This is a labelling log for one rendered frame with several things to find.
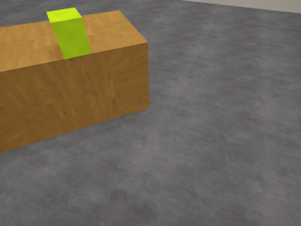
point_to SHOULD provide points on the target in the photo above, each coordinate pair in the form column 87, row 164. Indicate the carton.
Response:
column 70, row 32

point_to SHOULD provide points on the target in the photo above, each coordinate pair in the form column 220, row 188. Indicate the pedestal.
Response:
column 44, row 95

